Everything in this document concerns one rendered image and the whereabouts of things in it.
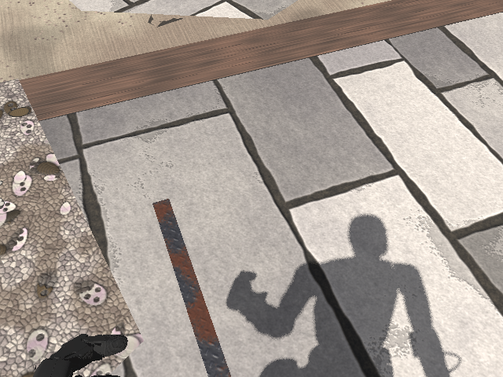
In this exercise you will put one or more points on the robot left hand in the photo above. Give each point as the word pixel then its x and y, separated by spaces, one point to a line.
pixel 78 353

